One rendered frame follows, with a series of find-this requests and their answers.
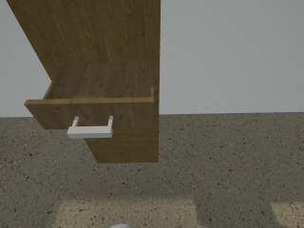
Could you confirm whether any drawer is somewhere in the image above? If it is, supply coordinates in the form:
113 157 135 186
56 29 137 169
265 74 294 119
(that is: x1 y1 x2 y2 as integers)
24 60 155 130

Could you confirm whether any cabinet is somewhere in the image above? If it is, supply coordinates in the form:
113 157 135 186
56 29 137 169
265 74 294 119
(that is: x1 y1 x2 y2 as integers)
6 0 161 163

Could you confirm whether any handle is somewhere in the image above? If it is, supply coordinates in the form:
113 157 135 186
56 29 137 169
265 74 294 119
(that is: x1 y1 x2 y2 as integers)
67 116 113 139

